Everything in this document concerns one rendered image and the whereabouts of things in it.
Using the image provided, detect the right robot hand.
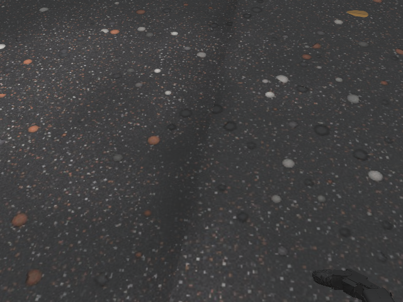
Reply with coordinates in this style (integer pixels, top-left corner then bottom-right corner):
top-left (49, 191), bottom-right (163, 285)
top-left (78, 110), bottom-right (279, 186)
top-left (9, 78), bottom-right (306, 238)
top-left (312, 269), bottom-right (395, 302)

